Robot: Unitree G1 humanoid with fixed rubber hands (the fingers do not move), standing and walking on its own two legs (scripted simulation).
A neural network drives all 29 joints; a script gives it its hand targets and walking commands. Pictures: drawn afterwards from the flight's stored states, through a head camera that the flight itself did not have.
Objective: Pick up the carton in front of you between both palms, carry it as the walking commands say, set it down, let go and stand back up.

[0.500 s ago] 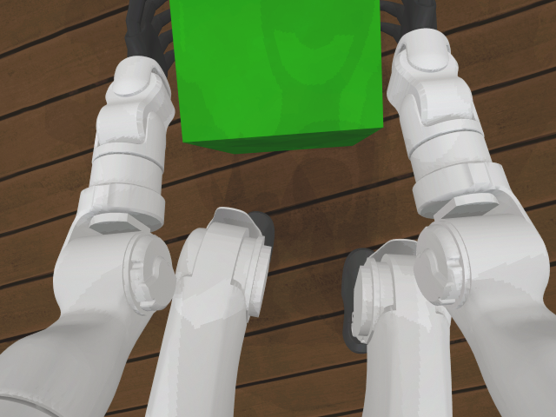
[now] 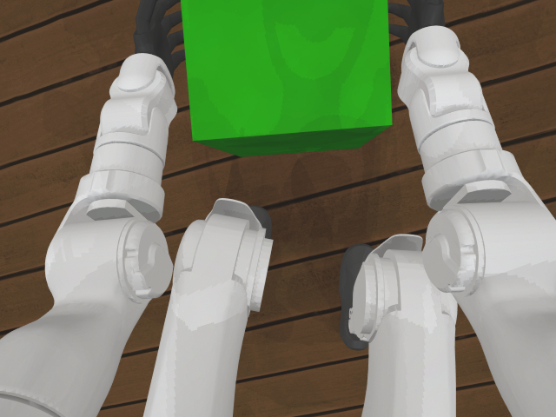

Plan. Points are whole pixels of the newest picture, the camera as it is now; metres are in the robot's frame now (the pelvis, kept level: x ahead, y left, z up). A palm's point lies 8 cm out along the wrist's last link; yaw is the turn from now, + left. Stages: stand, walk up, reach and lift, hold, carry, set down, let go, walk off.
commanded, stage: set down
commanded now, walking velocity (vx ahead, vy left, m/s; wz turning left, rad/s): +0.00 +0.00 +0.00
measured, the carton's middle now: (290, 72) +0.50 +0.09 -0.24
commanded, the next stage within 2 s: let go in 1.72 s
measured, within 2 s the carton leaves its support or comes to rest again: rests again in 0.48 s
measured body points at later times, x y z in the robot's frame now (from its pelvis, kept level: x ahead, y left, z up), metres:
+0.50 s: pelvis +0.00 +0.00 +0.00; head +0.35 +0.02 +0.27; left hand +0.48 +0.25 -0.18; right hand +0.56 -0.07 -0.18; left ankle +0.14 +0.13 -0.34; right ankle +0.10 -0.10 -0.34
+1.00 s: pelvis +0.00 +0.02 +0.04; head +0.33 +0.04 +0.34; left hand +0.48 +0.29 -0.09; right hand +0.56 -0.08 -0.09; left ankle +0.14 +0.13 -0.34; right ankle +0.10 -0.10 -0.34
